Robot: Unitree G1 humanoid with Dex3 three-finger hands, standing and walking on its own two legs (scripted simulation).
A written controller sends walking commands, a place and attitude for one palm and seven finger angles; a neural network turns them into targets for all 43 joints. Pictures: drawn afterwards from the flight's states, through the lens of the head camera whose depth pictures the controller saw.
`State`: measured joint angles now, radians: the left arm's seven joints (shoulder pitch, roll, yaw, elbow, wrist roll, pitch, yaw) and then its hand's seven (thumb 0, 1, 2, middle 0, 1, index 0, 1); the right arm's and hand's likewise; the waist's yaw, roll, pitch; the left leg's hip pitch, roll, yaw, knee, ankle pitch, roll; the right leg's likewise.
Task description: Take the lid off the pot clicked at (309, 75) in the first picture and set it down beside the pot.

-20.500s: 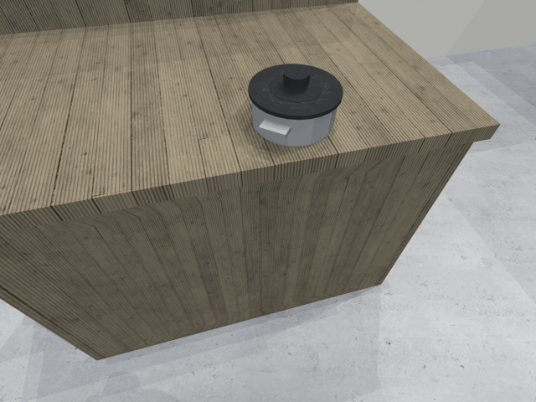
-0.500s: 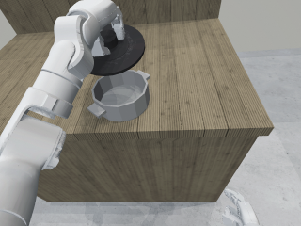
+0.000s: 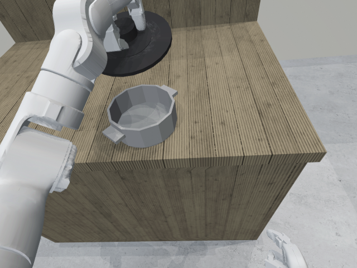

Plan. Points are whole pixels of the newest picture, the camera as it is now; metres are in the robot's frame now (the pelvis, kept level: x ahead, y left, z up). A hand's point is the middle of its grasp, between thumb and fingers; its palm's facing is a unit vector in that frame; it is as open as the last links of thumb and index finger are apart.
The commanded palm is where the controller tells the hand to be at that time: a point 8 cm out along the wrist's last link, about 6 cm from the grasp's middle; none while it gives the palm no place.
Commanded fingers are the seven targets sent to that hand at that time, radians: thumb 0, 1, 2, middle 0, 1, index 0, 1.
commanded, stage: move the lid sideways beside the pot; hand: left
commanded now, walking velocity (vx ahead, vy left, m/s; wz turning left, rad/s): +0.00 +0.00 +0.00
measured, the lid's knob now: (123, 30) +0.49 +0.10 +0.30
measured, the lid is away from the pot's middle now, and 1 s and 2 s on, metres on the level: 0.03 0.13 0.23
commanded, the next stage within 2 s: none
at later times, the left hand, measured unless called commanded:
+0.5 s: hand (89, 36) +0.45 +0.16 +0.31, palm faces -0.04 -0.03 -1.00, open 7.8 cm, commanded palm +0.41 +0.18 +0.38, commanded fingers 0.00 0.48 1.17 -0.96 -0.95 -0.95 -0.96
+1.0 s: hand (50, 43) +0.44 +0.23 +0.31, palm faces -0.05 -0.04 -1.00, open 7.8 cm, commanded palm +0.40 +0.24 +0.38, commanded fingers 0.00 0.48 1.17 -0.96 -0.95 -0.95 -0.96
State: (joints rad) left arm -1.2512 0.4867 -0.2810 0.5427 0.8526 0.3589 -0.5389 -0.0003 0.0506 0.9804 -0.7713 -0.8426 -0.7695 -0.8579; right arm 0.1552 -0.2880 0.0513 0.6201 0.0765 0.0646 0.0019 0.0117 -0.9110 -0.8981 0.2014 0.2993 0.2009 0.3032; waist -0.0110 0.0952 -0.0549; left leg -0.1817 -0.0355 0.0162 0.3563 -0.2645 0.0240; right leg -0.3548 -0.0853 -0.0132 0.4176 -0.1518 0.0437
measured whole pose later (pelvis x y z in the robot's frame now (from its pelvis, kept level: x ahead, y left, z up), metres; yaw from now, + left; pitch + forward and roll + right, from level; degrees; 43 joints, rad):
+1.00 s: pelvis -0.01 +0.00 +0.00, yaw +1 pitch +5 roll +0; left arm -1.16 0.71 -0.19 0.53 0.90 0.34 -0.62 0.00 0.05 0.98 -0.77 -0.84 -0.77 -0.86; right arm 0.16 -0.30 0.05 0.59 0.10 0.09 -0.01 0.01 -0.91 -0.90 0.20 0.30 0.20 0.30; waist -0.01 0.08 -0.04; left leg -0.21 -0.03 0.00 0.40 -0.27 0.02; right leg -0.35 -0.08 -0.03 0.41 -0.14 0.04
